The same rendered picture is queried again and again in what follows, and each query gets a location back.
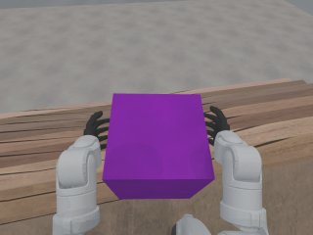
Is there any robot right hand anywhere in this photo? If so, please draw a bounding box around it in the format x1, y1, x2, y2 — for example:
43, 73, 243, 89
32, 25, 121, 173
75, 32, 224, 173
203, 106, 230, 146

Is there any right robot shin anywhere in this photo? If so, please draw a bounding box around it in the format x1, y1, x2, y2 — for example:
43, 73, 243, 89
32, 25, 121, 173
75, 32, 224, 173
181, 213, 193, 219

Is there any carton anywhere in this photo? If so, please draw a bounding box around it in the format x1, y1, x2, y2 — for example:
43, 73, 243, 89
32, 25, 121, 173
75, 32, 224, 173
102, 93, 215, 200

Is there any robot right forearm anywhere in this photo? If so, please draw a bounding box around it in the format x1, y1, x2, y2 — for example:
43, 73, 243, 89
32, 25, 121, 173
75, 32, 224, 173
213, 130, 269, 235

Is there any right robot thigh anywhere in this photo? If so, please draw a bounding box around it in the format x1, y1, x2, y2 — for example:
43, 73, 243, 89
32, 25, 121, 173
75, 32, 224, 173
176, 217, 211, 235

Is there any robot left hand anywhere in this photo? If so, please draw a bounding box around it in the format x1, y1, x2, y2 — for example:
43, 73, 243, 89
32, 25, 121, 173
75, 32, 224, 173
83, 111, 110, 150

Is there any robot left forearm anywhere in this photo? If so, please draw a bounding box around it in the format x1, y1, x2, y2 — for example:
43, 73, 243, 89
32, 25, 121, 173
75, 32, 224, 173
52, 135, 102, 235

